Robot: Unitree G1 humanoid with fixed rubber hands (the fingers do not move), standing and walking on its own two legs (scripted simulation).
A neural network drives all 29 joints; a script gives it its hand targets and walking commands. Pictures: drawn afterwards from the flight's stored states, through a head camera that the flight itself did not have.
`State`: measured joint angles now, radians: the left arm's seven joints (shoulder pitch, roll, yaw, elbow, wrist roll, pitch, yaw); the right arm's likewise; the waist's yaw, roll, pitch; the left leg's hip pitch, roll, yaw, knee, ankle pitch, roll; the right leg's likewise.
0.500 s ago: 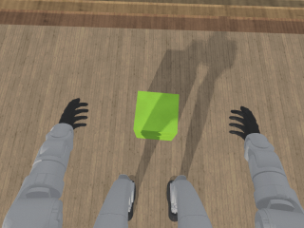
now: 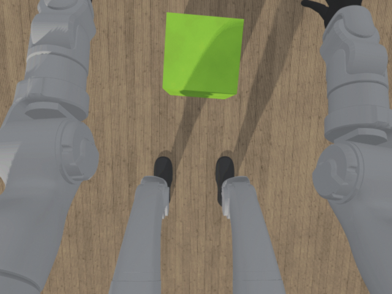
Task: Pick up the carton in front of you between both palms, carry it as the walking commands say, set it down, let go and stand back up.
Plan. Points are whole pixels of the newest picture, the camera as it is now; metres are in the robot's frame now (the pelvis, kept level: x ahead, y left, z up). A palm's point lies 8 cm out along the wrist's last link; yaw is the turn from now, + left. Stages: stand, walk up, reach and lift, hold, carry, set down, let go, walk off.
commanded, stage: reach and lift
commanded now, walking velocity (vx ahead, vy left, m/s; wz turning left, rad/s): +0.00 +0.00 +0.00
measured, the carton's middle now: (200, 63) +0.55 -0.02 -0.53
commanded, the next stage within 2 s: none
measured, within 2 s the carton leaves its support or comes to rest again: leaves its support in 1.82 s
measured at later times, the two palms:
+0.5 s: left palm (123, 41) +0.56 +0.17 -0.32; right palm (283, 54) +0.53 -0.21 -0.32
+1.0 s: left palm (139, 56) +0.56 +0.17 -0.47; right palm (260, 64) +0.54 -0.20 -0.47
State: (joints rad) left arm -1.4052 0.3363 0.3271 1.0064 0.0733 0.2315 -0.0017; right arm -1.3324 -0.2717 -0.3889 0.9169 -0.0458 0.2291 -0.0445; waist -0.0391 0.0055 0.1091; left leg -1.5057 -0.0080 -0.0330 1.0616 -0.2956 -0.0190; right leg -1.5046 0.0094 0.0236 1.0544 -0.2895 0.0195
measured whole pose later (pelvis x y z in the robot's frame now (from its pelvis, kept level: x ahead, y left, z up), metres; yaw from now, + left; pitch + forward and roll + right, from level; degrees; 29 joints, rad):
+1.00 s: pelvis -0.03 +0.00 -0.28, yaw -1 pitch +36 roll -1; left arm -1.68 0.44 0.06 1.21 -0.19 0.11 0.09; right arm -1.65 -0.40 -0.16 1.19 0.19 0.09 -0.10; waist -0.02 -0.01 0.50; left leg -2.21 -0.05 -0.05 2.20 -0.62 -0.05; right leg -2.21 0.04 0.03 2.18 -0.60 0.05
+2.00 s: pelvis -0.03 +0.00 -0.26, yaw -1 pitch +36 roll +0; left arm -1.40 0.20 0.28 0.76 -0.02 0.35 0.13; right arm -1.36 -0.19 -0.33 0.72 0.02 0.35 -0.15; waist -0.01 0.01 0.30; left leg -2.14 -0.11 -0.08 2.12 -0.61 -0.09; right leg -2.14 0.11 0.08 2.11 -0.60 0.10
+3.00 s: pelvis +0.02 +0.00 -0.01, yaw -1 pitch +31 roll +0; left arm -0.69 -0.10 0.42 0.63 0.23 0.36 0.04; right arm -0.68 0.09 -0.43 0.62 -0.22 0.36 -0.04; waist -0.01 0.01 -0.23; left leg -1.31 -0.09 -0.13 1.22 -0.44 -0.04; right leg -1.31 0.09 0.12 1.21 -0.44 0.05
